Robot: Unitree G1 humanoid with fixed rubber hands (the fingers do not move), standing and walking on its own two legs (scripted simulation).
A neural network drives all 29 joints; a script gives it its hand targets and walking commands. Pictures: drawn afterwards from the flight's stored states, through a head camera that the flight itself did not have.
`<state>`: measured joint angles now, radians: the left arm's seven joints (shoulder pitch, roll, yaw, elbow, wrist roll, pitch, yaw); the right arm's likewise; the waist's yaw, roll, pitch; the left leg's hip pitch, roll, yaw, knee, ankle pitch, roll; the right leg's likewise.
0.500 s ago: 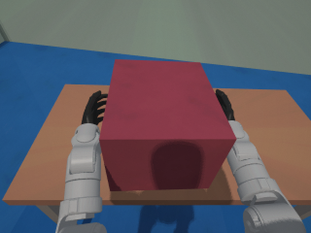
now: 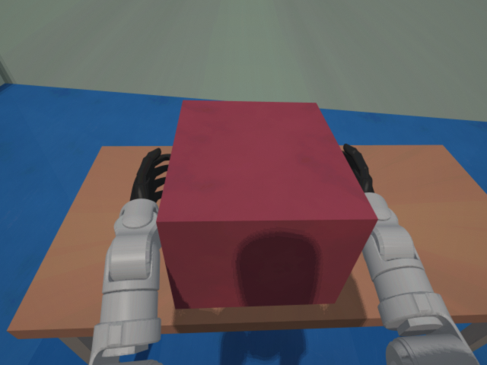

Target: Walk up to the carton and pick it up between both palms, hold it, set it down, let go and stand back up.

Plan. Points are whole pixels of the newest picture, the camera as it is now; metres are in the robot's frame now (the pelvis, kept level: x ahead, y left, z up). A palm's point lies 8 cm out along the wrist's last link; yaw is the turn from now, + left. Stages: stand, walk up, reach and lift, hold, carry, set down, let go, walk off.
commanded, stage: reach and lift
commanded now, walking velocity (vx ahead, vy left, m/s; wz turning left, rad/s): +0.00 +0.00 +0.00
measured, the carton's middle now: (253, 194) +0.37 -0.02 +0.12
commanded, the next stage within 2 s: hold in 0.36 s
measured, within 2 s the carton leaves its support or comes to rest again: neither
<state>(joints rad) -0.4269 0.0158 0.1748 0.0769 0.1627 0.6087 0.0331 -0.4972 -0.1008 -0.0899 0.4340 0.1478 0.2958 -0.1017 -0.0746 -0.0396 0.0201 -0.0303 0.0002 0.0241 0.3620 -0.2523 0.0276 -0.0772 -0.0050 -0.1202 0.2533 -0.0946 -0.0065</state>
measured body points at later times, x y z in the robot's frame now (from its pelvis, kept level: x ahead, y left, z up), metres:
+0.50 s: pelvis -0.01 +0.00 +0.00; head -0.04 +0.02 +0.45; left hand +0.36 +0.16 +0.15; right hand +0.36 -0.19 +0.15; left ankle -0.03 +0.09 -0.75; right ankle +0.03 -0.12 -0.75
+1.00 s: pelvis -0.02 -0.01 +0.00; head -0.06 +0.01 +0.45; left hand +0.35 +0.17 +0.18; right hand +0.36 -0.18 +0.17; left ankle -0.03 +0.09 -0.75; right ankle +0.03 -0.12 -0.75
